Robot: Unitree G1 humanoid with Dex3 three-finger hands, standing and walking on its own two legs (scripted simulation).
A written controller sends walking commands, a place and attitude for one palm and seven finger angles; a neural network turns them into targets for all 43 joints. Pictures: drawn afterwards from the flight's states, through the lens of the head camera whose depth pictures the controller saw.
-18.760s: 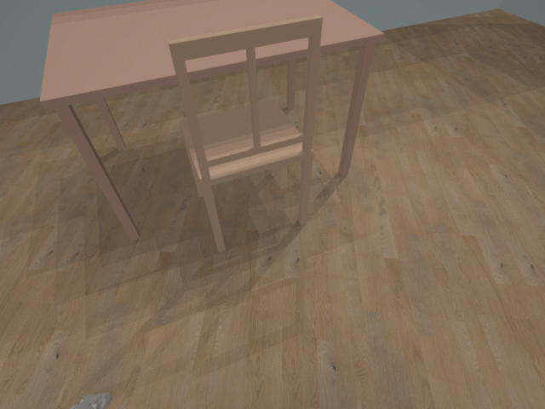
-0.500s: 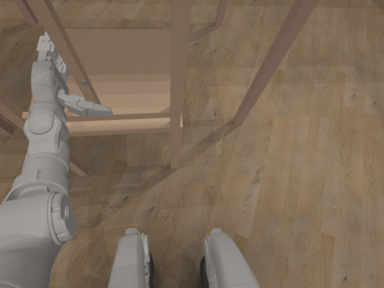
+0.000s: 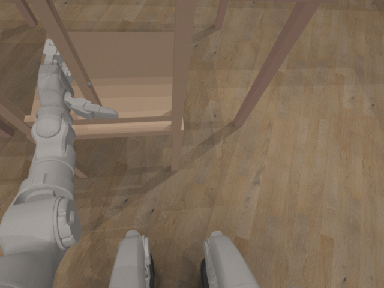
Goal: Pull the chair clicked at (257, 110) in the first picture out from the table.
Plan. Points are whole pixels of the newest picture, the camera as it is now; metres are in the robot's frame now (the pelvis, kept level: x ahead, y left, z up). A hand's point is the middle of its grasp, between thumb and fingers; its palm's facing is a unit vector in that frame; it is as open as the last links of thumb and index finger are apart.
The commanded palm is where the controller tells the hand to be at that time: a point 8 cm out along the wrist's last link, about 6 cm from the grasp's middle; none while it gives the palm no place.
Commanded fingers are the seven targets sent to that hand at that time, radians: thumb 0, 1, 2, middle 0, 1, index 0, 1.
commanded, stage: hook a spindle and tug to test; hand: left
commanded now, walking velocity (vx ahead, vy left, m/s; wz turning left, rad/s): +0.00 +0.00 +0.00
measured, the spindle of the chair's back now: (77, 70) +0.53 +0.19 +0.06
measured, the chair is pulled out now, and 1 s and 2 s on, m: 0.00 0.00 0.08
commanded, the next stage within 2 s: step backward, pulling the chair out in 1.40 s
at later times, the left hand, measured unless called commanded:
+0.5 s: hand (90, 87) +0.50 +0.16 +0.05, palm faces +0.06 -1.00 -0.05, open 11.0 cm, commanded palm +0.48 +0.20 +0.04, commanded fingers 0.00 0.40 0.68 -0.50 -1.45 -0.50 -1.45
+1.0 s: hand (91, 86) +0.50 +0.16 +0.05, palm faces +0.05 -1.00 -0.02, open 5.2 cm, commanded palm +0.46 +0.21 +0.04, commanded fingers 0.00 0.90 0.90 -0.50 -1.45 -0.50 -1.45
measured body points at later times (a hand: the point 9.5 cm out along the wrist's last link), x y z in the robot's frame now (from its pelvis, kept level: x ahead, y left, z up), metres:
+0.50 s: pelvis +0.00 -0.01 +0.00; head +0.15 +0.01 +0.42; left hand +0.49 +0.22 +0.05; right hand +0.03 -0.27 -0.12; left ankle +0.05 +0.12 -0.60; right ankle +0.00 -0.14 -0.60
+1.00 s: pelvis +0.00 +0.00 +0.00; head +0.15 +0.01 +0.42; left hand +0.49 +0.22 +0.05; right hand +0.03 -0.27 -0.12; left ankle +0.05 +0.12 -0.60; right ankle +0.00 -0.14 -0.60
